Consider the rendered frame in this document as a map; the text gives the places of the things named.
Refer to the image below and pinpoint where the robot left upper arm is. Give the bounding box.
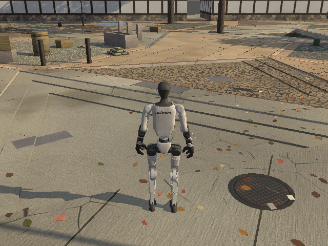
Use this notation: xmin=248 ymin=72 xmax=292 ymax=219
xmin=140 ymin=104 xmax=153 ymax=132

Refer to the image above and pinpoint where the robot right upper arm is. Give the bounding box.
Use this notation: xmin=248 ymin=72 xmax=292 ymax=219
xmin=175 ymin=104 xmax=188 ymax=133

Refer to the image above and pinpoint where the left robot shin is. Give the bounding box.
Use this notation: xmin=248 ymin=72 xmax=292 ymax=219
xmin=149 ymin=171 xmax=156 ymax=204

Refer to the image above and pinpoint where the robot right hand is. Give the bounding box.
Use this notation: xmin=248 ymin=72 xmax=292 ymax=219
xmin=182 ymin=146 xmax=194 ymax=158

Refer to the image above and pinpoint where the left robot forearm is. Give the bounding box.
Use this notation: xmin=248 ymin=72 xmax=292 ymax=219
xmin=136 ymin=125 xmax=146 ymax=145

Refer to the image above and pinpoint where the robot left hand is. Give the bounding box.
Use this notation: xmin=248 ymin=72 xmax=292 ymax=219
xmin=135 ymin=143 xmax=147 ymax=155

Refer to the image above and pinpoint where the right robot forearm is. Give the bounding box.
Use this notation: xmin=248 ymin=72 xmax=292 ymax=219
xmin=183 ymin=125 xmax=193 ymax=147

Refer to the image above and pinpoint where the humanoid robot head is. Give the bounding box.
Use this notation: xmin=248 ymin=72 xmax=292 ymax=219
xmin=155 ymin=81 xmax=173 ymax=107

